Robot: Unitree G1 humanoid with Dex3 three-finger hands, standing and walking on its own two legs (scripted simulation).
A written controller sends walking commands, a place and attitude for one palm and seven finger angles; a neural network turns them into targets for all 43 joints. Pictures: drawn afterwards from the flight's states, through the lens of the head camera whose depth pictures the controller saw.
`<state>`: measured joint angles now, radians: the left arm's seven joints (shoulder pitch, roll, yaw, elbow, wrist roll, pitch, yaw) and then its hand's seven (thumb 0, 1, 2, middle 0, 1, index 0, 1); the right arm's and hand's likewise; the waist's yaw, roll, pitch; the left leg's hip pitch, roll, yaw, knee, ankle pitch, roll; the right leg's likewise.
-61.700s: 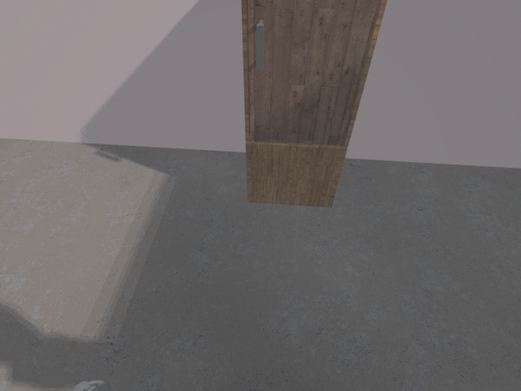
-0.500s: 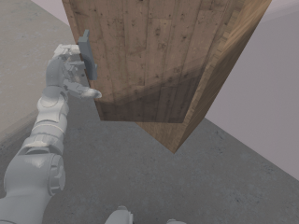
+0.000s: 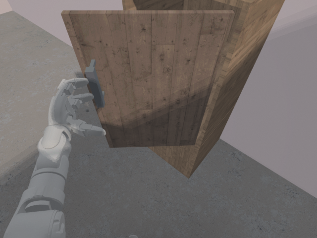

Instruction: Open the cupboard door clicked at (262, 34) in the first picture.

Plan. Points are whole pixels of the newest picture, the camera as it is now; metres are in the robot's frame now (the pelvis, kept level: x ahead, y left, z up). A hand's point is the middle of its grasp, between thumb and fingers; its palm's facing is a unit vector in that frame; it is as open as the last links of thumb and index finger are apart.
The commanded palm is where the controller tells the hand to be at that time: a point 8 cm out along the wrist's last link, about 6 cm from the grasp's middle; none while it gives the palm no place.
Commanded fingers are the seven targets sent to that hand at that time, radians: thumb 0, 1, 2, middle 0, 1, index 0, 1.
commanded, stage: draw the hand back to the body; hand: left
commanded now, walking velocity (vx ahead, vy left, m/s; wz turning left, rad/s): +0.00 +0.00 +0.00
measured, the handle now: (97, 84) +0.52 +0.18 +0.10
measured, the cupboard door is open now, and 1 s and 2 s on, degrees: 43 43 43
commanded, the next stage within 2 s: step back with the hand held close in 1.32 s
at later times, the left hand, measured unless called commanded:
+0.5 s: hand (47, 146) +0.28 +0.22 +0.15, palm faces +0.32 -0.92 -0.23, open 12.5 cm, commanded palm +0.23 +0.26 +0.17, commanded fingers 0.00 0.17 0.58 -0.25 -0.77 -0.25 -0.77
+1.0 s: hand out of the picture +0.18 +0.25 +0.19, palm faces +0.44 -0.80 -0.42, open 8.2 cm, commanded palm +0.14 +0.28 +0.21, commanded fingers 0.00 0.90 0.90 -0.20 -0.30 -0.20 -0.30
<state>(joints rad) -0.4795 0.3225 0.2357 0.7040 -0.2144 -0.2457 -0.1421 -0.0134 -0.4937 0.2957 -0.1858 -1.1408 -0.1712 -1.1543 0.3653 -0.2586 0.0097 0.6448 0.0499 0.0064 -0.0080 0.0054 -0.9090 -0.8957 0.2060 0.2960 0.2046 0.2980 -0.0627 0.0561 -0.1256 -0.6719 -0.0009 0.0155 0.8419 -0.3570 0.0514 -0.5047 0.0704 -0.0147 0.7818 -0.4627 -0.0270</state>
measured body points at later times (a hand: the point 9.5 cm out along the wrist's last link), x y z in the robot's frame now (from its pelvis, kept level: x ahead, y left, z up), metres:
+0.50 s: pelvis +0.00 -0.01 +0.03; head -0.02 -0.03 +0.48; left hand +0.25 +0.27 +0.16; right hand +0.20 -0.23 -0.04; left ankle +0.03 +0.08 -0.70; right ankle -0.05 -0.11 -0.70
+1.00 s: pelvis +0.01 -0.02 +0.04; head -0.02 -0.05 +0.49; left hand +0.15 +0.28 +0.22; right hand +0.19 -0.24 -0.05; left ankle +0.03 +0.08 -0.70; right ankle -0.05 -0.11 -0.70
